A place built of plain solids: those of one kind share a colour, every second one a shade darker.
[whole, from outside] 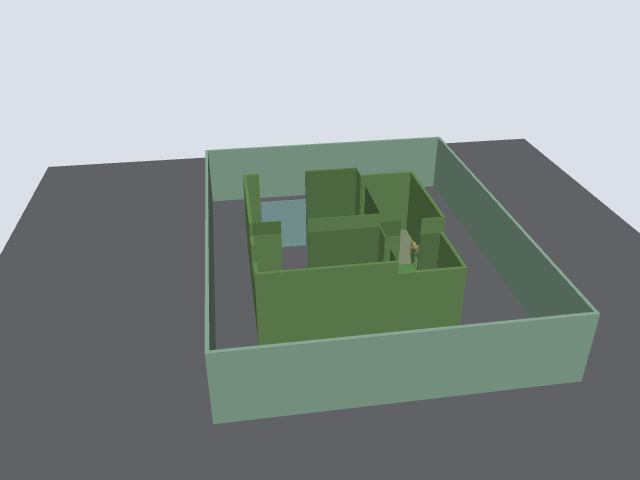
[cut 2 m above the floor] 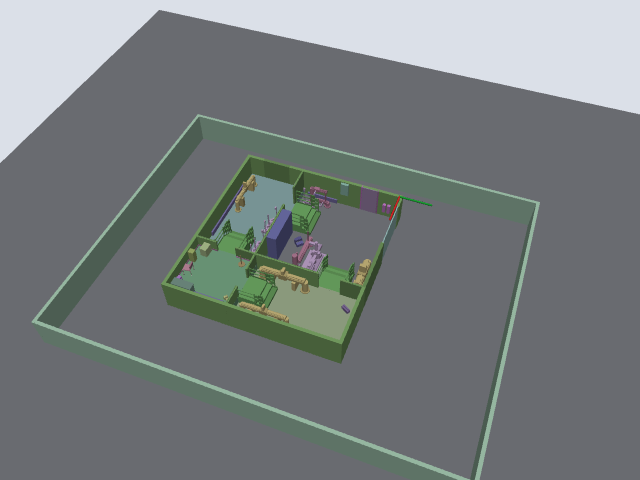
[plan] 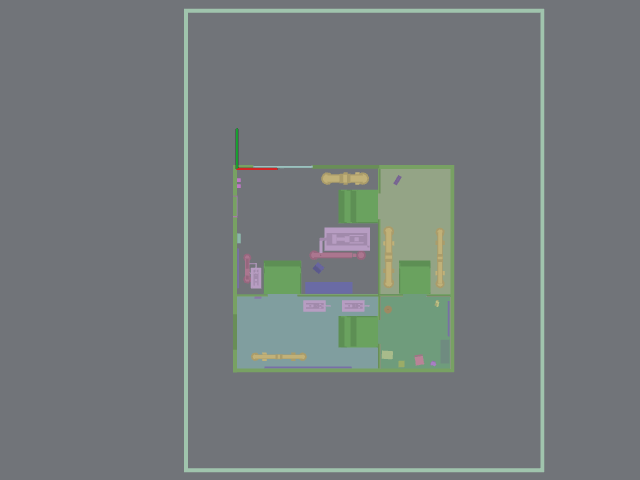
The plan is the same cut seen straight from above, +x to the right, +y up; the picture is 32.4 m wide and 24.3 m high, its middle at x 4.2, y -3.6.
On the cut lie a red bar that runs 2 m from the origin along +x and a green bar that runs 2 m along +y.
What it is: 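A small booster pumping station on a works' or an estate's water main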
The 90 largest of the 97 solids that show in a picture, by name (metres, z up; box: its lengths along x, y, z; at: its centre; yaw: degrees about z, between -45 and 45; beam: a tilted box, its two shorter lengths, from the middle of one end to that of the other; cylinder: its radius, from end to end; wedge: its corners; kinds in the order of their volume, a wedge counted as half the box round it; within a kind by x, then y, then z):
{
 "yard_bound_1": {"box": [0.2, 23.47, 4.24], "at": [-2.58, -3.63, 2.07]},
 "yard_bound_2": {"box": [18.24, 0.2, 4.24], "at": [6.44, -15.26, 2.07]},
 "yard_bound_3": {"box": [18.24, 0.2, 4.24], "at": [6.44, 8.01, 2.07]},
 "yard_bound_4": {"box": [0.2, 23.47, 4.24], "at": [15.46, -3.63, 2.07]},
 "wall_1": {"box": [0.2, 1.16, 4.76], "at": [-0.1, -9.72, 2.33]},
 "wall_2": {"box": [0.2, 1.81, 3.26], "at": [-0.1, -8.25, 1.58]},
 "wall_3": {"box": [0.2, 0.96, 4.76], "at": [-0.1, -6.88, 2.33]},
 "wall_4": {"box": [0.2, 6.6, 5.55], "at": [-0.1, -3.1, 2.73]},
 "wall_5": {"box": [1.01, 0.2, 5.55], "at": [0.3, 0.1, 2.73]},
 "wall_6": {"box": [1.55, 0.06, 4.76], "at": [0.78, -6.43, 2.33]},
 "wall_7": {"box": [1.55, 0.06, 5.55], "at": [0.78, -6.37, 2.73]},
 "wall_8": {"box": [7.4, 0.2, 4.76], "at": [3.5, -10.2, 2.33]},
 "wall_9": {"box": [4.15, 0.06, 4.76], "at": [5.12, -6.43, 2.33]},
 "wall_10": {"box": [4.15, 0.06, 5.55], "at": [5.12, -6.37, 2.73]},
 "wall_11": {"box": [3.41, 0.2, 5.55], "at": [5.5, 0.1, 2.73]},
 "wall_12": {"box": [0.06, 1.25, 4.76], "at": [7.17, -9.47, 2.33]},
 "wall_13": {"box": [0.06, 1.25, 4.76], "at": [7.17, -7.03, 2.33]},
 "wall_14": {"box": [0.06, 3.85, 5.55], "at": [7.17, -4.47, 2.73]},
 "wall_15": {"box": [0.06, 1.25, 5.55], "at": [7.17, -0.62, 2.73]},
 "wall_16": {"box": [0.06, 1.25, 4.04], "at": [7.23, -9.47, 1.97]},
 "wall_17": {"box": [0.06, 1.25, 4.04], "at": [7.23, -7.03, 1.97]},
 "wall_18": {"box": [0.06, 3.85, 5.03], "at": [7.23, -4.47, 2.46]},
 "wall_19": {"box": [0.06, 1.25, 5.03], "at": [7.23, -0.62, 2.46]},
 "wall_20": {"box": [1.2, 0.06, 4.04], "at": [7.8, -6.43, 1.97]},
 "wall_21": {"box": [1.2, 0.06, 5.03], "at": [7.8, -6.37, 2.46]},
 "wall_22": {"box": [3.8, 0.2, 4.04], "at": [9.1, -10.2, 1.97]},
 "wall_23": {"box": [3.8, 0.2, 5.03], "at": [9.1, 0.1, 2.46]},
 "wall_24": {"box": [1.2, 0.06, 4.04], "at": [10.2, -6.43, 1.97]},
 "wall_25": {"box": [1.2, 0.06, 5.03], "at": [10.2, -6.37, 2.46]},
 "wall_26": {"box": [0.2, 3.9, 4.04], "at": [10.9, -8.35, 1.97]},
 "wall_27": {"box": [0.2, 6.6, 5.03], "at": [10.9, -3.1, 2.46]},
 "raised_floor_valves_1": {"box": [3.73, 6.53, 0.73], "at": [9.0, -3.2, 0.32]},
 "raised_floor_control_1": {"box": [3.73, 3.83, 1.24], "at": [9.0, -8.25, 0.57]},
 "raised_floor_boosters_1": {"box": [7.33, 3.83, 0.56], "at": [3.6, -8.25, 0.23]},
 "door_landing_1": {"box": [1.9, 1.1, 0.56], "at": [2.3, -5.79, 0.23]},
 "door_landing_2": {"box": [1.9, 0.32, 0.39], "at": [2.3, -5.1, 0.14]},
 "door_landing_3": {"box": [1.9, 0.32, 0.22], "at": [2.3, -4.8, 0.06]},
 "door_landing_4": {"box": [0.32, 1.6, 0.22], "at": [5.3, -8.25, 0.57]},
 "door_landing_5": {"box": [0.32, 1.7, 0.22], "at": [5.3, -1.9, 0.06]},
 "door_landing_6": {"box": [0.32, 1.6, 0.39], "at": [5.6, -8.25, 0.66]},
 "door_landing_7": {"box": [0.32, 1.7, 0.39], "at": [5.6, -1.9, 0.14]},
 "door_landing_8": {"box": [0.32, 1.6, 0.56], "at": [5.9, -8.25, 0.74]},
 "door_landing_9": {"box": [0.32, 1.7, 0.56], "at": [5.9, -1.9, 0.23]},
 "door_landing_10": {"box": [1.1, 1.6, 0.73], "at": [6.59, -8.25, 0.82]},
 "door_landing_11": {"box": [1.1, 1.7, 0.73], "at": [6.59, -1.9, 0.32]},
 "door_landing_12": {"box": [1.6, 1.1, 0.56], "at": [9.0, -5.79, 0.91]},
 "door_landing_13": {"box": [1.6, 0.32, 0.39], "at": [9.0, -5.1, 0.82]},
 "door_landing_14": {"box": [1.6, 0.32, 0.22], "at": [9.0, -4.8, 0.74]},
 "row_1": {"box": [2.4, 0.6, 2.1], "at": [4.65, -6.02, 1.15]},
 "water_main_1": {"box": [0.22, 0.44, 0.78], "at": [1.39, -9.51, 0.85]},
 "water_main_2": {"box": [2.4, 0.1, 0.29], "at": [2.12, -9.51, 1.28]},
 "water_main_3": {"box": [2.4, 0.17, 0.17], "at": [2.12, -9.51, 1.31]},
 "water_main_4": {"box": [2.4, 0.24, 0.1], "at": [2.12, -9.51, 1.31]},
 "water_main_5": {"box": [0.22, 0.44, 0.78], "at": [2.85, -9.51, 0.85]},
 "water_main_6": {"box": [1.8, 0.32, 0.32], "at": [5.47, -0.49, 0.8]},
 "water_main_7": {"box": [1.8, 0.44, 0.18], "at": [5.47, -0.49, 0.8]},
 "water_main_8": {"box": [1.8, 0.18, 0.44], "at": [5.47, -0.49, 0.8]},
 "water_main_9": {"box": [0.56, 0.48, 0.48], "at": [5.47, -0.49, 0.8]},
 "water_main_10": {"box": [0.2, 0.4, 0.53], "at": [5.47, -0.49, 1.29]},
 "water_main_11": {"box": [0.26, 2.6, 0.26], "at": [7.68, -4.47, 1.48]},
 "water_main_12": {"box": [0.36, 2.6, 0.14], "at": [7.68, -4.47, 1.48]},
 "water_main_13": {"box": [0.14, 2.6, 0.36], "at": [7.68, -4.47, 1.48]},
 "water_main_14": {"box": [0.4, 0.48, 0.4], "at": [7.68, -4.47, 1.48]},
 "water_main_15": {"box": [0.56, 0.22, 0.75], "at": [7.68, -3.78, 1.01]},
 "water_main_16": {"cylinder": 0.18, "from": [7.68, -3.17, 0.68], "to": [7.68, -3.17, 1.48]},
 "water_main_17": {"box": [0.2, 2.6, 0.2], "at": [10.28, -4.51, 1.48]},
 "water_main_18": {"box": [0.28, 2.6, 0.11], "at": [10.28, -4.51, 1.48]},
 "water_main_19": {"box": [0.11, 2.6, 0.28], "at": [10.28, -4.51, 1.48]},
 "pump_unit_1": {"box": [0.53, 1.04, 0.2], "at": [0.96, -5.53, 0.05]},
 "pump_unit_2": {"box": [1.15, 0.59, 0.2], "at": [3.92, -6.94, 0.56]},
 "pump_unit_3": {"box": [0.91, 0.29, 0.15], "at": [3.94, -6.94, 0.65]},
 "pump_unit_4": {"box": [0.22, 0.47, 0.47], "at": [4.93, -3.56, 0.56]},
 "pump_unit_5": {"box": [2.06, 0.64, 0.15], "at": [5.56, -3.56, 0.14]},
 "pump_unit_6": {"box": [2.3, 1.18, 0.2], "at": [5.58, -3.56, 0.05]},
 "pump_unit_7": {"box": [1.15, 0.59, 0.2], "at": [5.89, -6.94, 0.56]},
 "pump_unit_8": {"box": [0.91, 0.29, 0.15], "at": [5.91, -6.94, 0.65]},
 "pump_unit_9": {"box": [0.88, 0.32, 0.32], "at": [6.13, -3.56, 0.56]},
 "roller_shutter_1": {"box": [2.86, 0.06, 3.55], "at": [2.3, 0.12, 1.73]},
 "row_mains_1": {"box": [1.94, 0.22, 0.22], "at": [4.87, -4.37, 0.56]},
 "row_mains_2": {"box": [1.94, 0.3, 0.12], "at": [4.87, -4.37, 0.56]},
 "row_mains_3": {"box": [1.94, 0.12, 0.3], "at": [4.87, -4.37, 0.56]},
 "row_mains_4": {"cylinder": 0.15, "from": [6.28, -4.37, 0.0], "to": [6.28, -4.37, 1.67]},
 "radiator_1": {"box": [0.1, 2.02, 0.36], "at": [0.05, -5.04, 0.13]},
 "radiator_2": {"box": [4.42, 0.1, 0.36], "at": [3.6, -10.05, 0.64]},
 "radiator_3": {"box": [0.1, 1.8, 0.5], "at": [10.71, -7.58, 1.59]},
 "pedestal_1": {"box": [0.56, 0.42, 0.65], "at": [7.61, -9.42, 1.46], "yaw": -3.4},
 "water_cooler_1": {"box": [0.31, 0.33, 1.03], "at": [8.32, -9.88, 1.66]},
 "door_leaf_1": {"box": [0.044, 1.0, 2.15], "at": [0.0, -1.9, 1.02]},
 "distribution_board_1": {"box": [0.18, 0.5, 0.91], "at": [0.09, -3.52, 1.5]},
 "wall_console_1": {"box": [0.46, 1.2, 0.08], "at": [10.53, -9.25, 2.03]}
}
